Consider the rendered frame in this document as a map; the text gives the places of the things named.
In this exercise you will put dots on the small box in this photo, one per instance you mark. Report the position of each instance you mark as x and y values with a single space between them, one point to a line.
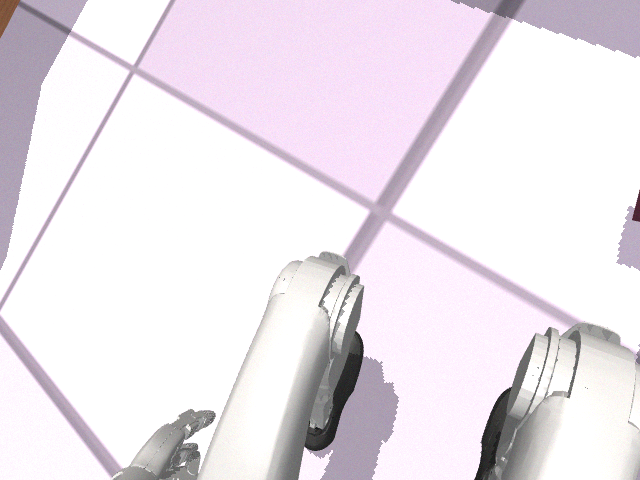
636 215

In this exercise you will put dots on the right robot foot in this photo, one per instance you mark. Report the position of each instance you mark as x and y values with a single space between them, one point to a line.
491 436

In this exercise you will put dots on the left robot foot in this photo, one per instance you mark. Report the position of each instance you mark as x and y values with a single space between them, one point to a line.
318 439

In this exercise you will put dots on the left robot hand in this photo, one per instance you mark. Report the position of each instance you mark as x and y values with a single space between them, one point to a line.
164 450

